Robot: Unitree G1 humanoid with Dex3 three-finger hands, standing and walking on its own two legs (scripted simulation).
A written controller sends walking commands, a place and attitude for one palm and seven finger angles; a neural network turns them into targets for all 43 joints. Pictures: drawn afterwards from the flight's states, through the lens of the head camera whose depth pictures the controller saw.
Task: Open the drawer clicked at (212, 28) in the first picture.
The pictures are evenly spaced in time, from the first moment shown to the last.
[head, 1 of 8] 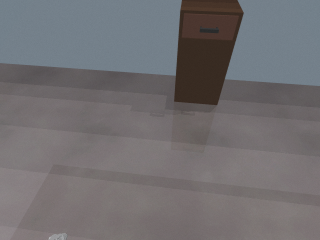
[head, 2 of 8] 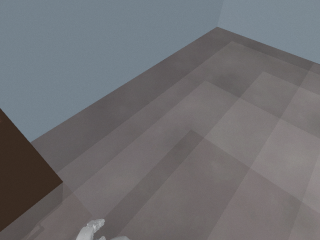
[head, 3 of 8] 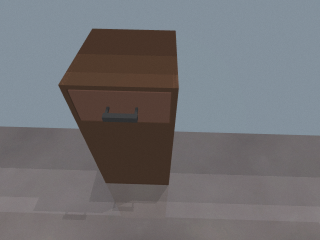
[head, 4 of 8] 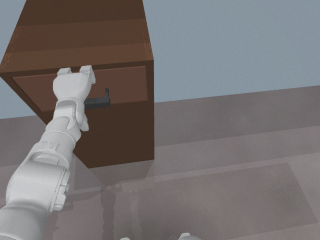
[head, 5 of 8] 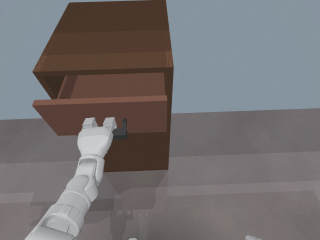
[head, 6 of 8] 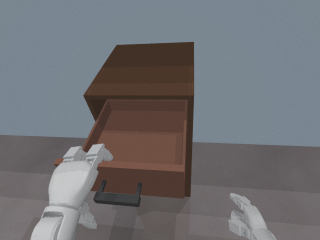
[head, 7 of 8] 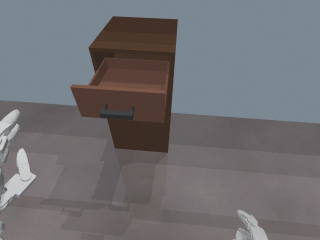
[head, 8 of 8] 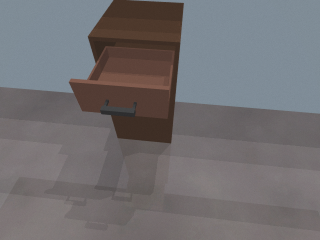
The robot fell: no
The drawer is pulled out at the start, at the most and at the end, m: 0.00 0.30 0.29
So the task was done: yes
